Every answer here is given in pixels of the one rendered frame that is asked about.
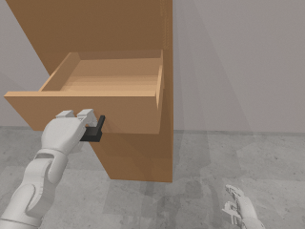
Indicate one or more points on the right robot forearm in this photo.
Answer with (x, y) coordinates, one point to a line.
(251, 223)

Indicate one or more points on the robot right hand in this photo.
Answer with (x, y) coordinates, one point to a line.
(234, 213)

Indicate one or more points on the left robot forearm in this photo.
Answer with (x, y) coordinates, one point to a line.
(35, 196)

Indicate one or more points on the drawer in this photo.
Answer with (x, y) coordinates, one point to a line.
(124, 86)

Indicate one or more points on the cabinet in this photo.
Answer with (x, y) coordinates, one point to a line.
(57, 27)

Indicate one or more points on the robot left hand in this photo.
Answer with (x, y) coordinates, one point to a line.
(65, 131)

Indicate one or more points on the handle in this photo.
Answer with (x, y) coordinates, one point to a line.
(93, 134)

